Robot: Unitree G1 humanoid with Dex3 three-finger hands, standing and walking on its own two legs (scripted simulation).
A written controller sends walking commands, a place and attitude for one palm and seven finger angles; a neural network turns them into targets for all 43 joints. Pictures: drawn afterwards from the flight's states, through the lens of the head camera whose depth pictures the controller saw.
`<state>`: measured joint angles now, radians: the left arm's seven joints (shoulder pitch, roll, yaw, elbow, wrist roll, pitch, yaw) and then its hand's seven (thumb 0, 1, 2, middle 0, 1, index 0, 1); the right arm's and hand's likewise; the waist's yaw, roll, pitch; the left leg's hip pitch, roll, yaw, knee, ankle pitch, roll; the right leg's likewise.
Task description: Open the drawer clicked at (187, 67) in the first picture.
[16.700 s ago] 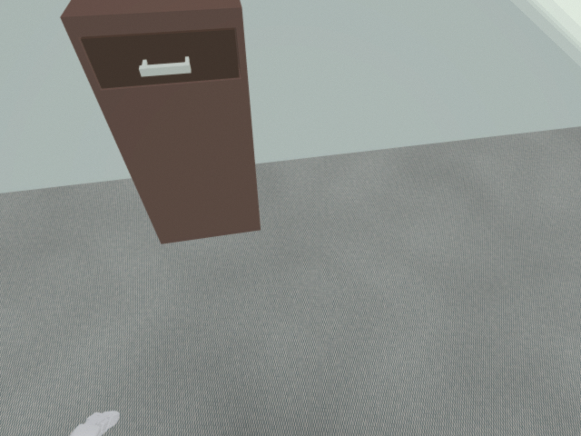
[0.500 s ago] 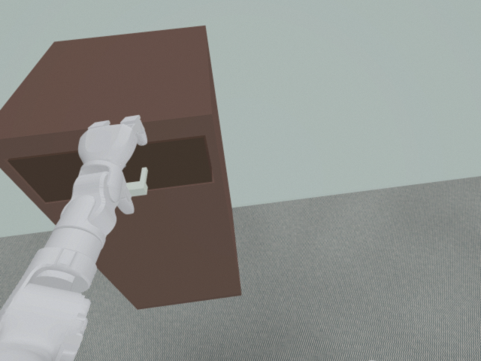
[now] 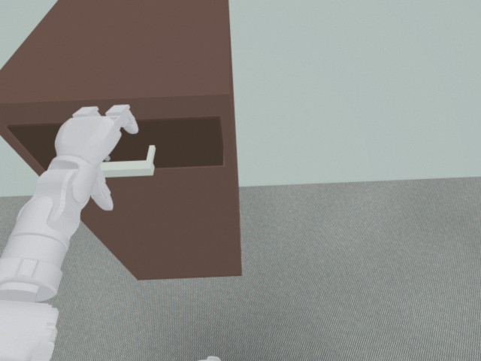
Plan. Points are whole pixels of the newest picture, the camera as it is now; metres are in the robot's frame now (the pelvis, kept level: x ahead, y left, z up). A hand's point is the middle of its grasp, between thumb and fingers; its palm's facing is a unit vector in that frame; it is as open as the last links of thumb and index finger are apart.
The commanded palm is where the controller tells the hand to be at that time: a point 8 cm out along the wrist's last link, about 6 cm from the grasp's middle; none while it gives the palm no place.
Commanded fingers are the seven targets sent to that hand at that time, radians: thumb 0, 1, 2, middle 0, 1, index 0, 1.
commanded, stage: lift the fingers back up to retry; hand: left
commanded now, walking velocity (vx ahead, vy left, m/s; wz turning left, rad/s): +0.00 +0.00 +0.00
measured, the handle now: (121, 160) +0.46 +0.26 +0.04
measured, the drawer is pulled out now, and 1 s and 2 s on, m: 0.00 0.00 0.00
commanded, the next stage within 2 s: re-aim the fingers above the handle in 0.04 s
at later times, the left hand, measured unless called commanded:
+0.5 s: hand (102, 167) +0.40 +0.26 +0.09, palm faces -0.04 -0.04 -1.00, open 13.8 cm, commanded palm +0.39 +0.26 +0.16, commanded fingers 0.00 -0.50 0.30 -0.30 -1.20 -0.30 -1.20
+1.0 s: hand (113, 153) +0.42 +0.24 +0.11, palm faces -0.06 -0.02 -1.00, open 13.7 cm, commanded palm +0.40 +0.26 +0.16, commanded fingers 0.00 -0.50 0.30 -0.30 -1.20 -0.30 -1.20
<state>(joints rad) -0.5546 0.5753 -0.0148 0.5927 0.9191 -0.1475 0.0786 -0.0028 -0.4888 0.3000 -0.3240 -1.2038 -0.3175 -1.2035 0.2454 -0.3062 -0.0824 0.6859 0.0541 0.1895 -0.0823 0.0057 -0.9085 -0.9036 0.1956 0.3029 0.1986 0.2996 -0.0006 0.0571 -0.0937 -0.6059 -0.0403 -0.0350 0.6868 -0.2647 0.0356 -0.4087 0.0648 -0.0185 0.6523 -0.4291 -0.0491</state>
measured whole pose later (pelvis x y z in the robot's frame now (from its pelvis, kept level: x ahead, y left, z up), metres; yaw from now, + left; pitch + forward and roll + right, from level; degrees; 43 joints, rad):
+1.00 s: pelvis -0.01 +0.00 +0.01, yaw -2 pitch +8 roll +0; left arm -0.63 0.53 -0.05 0.78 0.98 0.01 0.04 0.00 -0.49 0.30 -0.34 -1.22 -0.32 -1.24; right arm 0.27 -0.26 0.00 0.64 0.07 0.21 -0.09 0.01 -0.91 -0.90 0.20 0.30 0.20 0.30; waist -0.03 0.07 -0.12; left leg -0.52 -0.03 0.01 0.61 -0.23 0.04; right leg -0.35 0.07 0.03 0.62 -0.40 -0.05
